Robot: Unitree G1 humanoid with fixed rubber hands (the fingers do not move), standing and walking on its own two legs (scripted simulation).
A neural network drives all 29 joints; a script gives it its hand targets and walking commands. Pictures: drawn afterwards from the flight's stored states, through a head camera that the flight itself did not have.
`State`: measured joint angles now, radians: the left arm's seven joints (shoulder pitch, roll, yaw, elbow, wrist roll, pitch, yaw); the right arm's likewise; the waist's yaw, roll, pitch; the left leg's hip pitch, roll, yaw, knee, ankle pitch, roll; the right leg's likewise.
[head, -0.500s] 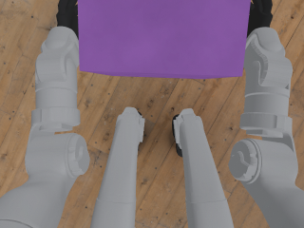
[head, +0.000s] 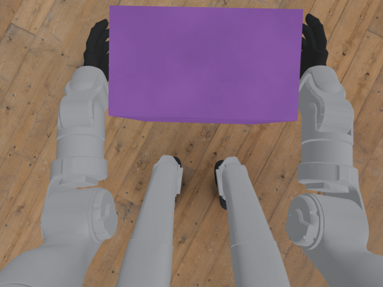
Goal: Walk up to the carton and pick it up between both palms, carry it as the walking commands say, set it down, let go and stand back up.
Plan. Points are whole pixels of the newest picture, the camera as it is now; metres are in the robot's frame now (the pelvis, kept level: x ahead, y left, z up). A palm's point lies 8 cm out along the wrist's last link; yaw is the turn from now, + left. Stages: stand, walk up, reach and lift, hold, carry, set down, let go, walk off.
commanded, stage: reach and lift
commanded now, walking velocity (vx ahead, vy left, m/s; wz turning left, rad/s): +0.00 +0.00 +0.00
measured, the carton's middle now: (201, 81) +0.46 +0.00 -0.13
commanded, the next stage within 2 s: none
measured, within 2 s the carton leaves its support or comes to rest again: neither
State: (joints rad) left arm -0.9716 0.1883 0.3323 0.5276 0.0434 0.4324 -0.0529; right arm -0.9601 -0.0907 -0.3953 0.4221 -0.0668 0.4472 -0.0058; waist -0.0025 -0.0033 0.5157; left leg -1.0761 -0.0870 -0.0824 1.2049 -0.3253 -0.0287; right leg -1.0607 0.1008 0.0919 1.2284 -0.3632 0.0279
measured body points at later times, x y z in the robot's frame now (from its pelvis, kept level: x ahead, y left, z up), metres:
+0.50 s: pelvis +0.08 +0.00 +0.07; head +0.19 +0.00 +0.51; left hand +0.46 +0.19 +0.04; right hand +0.46 -0.18 +0.05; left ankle +0.14 +0.12 -0.62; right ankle +0.13 -0.12 -0.62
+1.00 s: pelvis +0.12 +0.00 +0.12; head +0.18 +0.01 +0.57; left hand +0.44 +0.19 +0.09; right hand +0.44 -0.18 +0.11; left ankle +0.14 +0.12 -0.62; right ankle +0.13 -0.12 -0.62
